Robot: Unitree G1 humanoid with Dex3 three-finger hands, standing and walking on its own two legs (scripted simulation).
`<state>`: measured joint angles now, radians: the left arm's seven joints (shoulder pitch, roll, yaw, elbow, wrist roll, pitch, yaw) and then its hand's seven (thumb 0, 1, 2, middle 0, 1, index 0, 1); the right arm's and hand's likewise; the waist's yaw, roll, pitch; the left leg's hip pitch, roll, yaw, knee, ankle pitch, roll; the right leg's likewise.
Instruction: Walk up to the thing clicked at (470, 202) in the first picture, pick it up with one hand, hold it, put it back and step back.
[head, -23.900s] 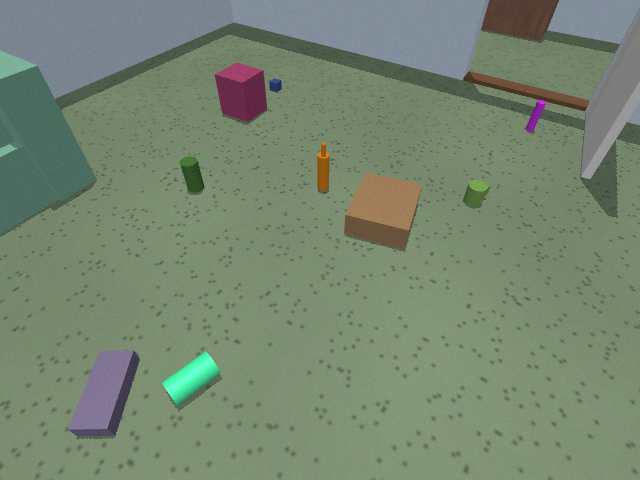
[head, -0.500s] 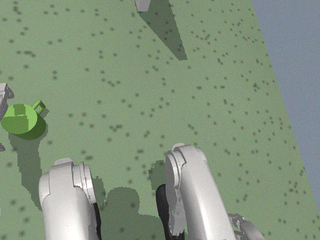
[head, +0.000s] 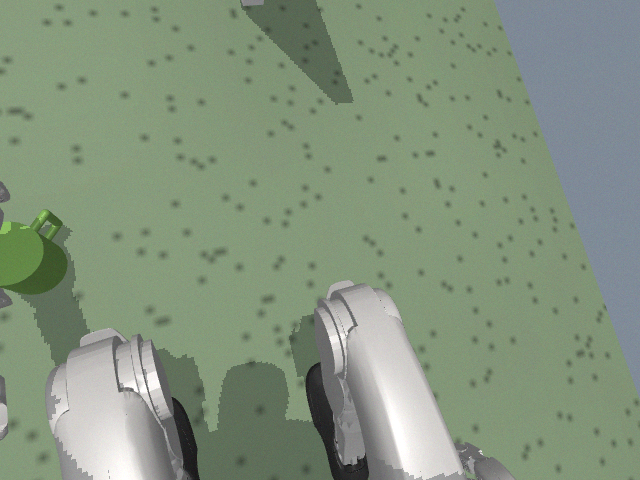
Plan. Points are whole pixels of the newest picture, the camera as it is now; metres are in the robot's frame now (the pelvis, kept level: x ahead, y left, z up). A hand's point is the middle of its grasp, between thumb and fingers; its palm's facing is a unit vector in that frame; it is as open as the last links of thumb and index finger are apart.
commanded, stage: close in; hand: left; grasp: from above
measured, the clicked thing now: (29, 250) +0.46 +0.33 -0.27
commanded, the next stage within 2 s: rest palm in 0.08 s
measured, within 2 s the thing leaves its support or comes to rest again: neither
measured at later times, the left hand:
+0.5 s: hand (14, 262) +0.43 +0.33 -0.22, palm faces -0.43 -0.14 -0.89, open 14.0 cm
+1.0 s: hand (19, 264) +0.43 +0.33 -0.25, palm faces -0.44 -0.16 -0.88, open 14.2 cm
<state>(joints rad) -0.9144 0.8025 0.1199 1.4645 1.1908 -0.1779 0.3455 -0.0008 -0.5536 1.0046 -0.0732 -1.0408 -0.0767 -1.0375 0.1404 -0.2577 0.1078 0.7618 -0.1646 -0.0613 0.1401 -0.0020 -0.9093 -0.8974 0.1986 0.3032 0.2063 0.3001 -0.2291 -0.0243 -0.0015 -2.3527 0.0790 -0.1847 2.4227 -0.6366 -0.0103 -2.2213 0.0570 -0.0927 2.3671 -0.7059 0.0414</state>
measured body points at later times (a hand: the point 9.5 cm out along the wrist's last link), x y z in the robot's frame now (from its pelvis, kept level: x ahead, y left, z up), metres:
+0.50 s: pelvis +0.00 +0.00 -0.02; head +0.24 +0.11 +0.35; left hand +0.45 +0.33 -0.17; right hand +0.09 -0.26 -0.10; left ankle +0.08 +0.14 -0.29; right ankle +0.10 -0.12 -0.29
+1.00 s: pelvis +0.01 +0.00 -0.03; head +0.27 +0.10 +0.33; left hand +0.45 +0.33 -0.20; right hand +0.07 -0.26 -0.11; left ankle +0.08 +0.14 -0.29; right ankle +0.10 -0.12 -0.29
